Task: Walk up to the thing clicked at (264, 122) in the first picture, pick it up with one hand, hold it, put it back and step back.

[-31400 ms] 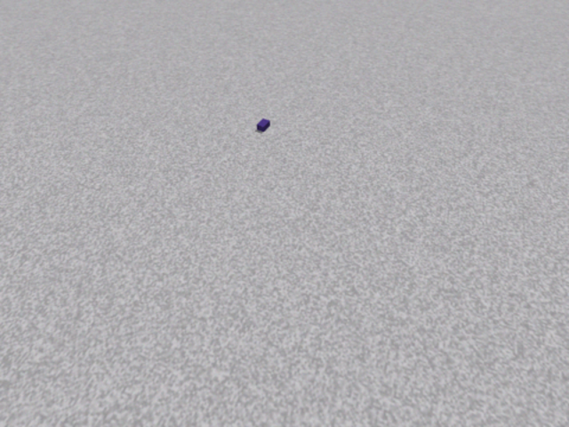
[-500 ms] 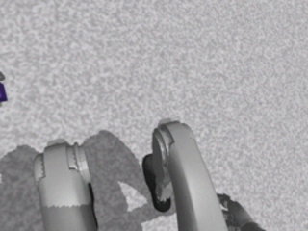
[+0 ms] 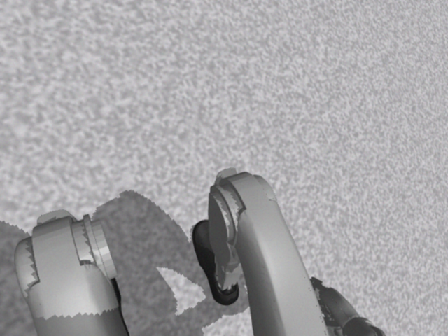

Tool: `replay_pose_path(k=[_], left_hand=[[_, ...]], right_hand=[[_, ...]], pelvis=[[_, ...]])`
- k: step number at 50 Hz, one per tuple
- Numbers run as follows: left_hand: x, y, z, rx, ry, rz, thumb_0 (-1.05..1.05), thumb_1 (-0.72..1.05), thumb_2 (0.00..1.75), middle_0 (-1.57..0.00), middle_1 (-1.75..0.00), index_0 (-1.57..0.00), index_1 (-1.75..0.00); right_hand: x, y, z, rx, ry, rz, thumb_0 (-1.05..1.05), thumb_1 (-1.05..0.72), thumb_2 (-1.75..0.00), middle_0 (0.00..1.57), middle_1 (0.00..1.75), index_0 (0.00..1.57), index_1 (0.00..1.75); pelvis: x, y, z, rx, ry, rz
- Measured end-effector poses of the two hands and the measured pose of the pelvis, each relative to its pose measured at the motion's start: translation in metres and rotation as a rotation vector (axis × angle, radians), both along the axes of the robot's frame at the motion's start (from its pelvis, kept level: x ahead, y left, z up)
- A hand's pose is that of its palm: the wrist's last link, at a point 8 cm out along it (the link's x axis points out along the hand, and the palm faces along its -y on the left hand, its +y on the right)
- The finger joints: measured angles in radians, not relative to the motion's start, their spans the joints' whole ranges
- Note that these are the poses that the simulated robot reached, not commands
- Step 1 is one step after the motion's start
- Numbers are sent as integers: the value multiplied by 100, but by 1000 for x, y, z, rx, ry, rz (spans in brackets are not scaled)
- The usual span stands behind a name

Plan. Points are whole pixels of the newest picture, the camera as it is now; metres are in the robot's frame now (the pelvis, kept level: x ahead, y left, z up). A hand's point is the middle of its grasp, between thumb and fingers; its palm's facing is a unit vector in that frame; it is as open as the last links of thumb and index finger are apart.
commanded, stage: rest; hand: left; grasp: from above
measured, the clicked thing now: out of the picture +0.45 +0.36 -0.25
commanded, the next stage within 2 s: open in 0.90 s
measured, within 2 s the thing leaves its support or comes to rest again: rests again in 0.64 s
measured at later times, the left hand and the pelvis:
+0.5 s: hand out of the picture +0.43 +0.35 -0.23, palm faces -0.44 -0.16 -0.89, open 7.4 cm; pelvis +0.00 +0.00 -0.01, yaw -2 degrees
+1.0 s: hand out of the picture +0.44 +0.35 -0.25, palm faces -0.42 -0.15 -0.89, open 7.4 cm; pelvis +0.00 +0.01 -0.01, yaw -3 degrees
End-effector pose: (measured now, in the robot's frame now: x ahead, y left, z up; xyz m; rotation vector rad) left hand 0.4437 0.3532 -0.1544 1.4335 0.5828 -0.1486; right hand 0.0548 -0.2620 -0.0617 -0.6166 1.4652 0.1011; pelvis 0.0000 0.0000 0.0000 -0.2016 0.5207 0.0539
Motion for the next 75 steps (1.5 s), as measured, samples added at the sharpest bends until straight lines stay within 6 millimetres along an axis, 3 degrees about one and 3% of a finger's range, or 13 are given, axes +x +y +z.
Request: replay_pose_path(k=[40, 53, 60, 75], left_hand=[[0, -5, -32, -4, -9, -16, -1, 40, 4, -101, -7, -102, -7], [0, -3, -33, 6, -11, 11, -1, 39, 8, -99, -11, -101, -11], [-1, -3, -34, 4, -5, 12, 0, 37, 18, -89, -22, -90, -21], [1, -1, -34, -1, -11, 5, 0, 7, 50, -58, -49, -58, -49]], right_hand=[[-1, 14, 13, 27, -1, 129, 0, -90, -89, 21, 30, 20, 30], [3, 13, 14, 44, -12, 160, 0, -90, -89, 21, 30, 20, 30], [-1, 13, 15, 42, -5, 159, 0, -89, -89, 21, 30, 20, 30], [-3, 15, 19, 33, 5, 157, 0, -89, -89, 21, 30, 20, 30]], pelvis=[[-3, 6, -6, -40, -59, -25], [-4, 5, -6, -43, -67, -28], [-5, 5, -6, -43, -73, -31], [-5, 7, -4, -53, -71, -32]])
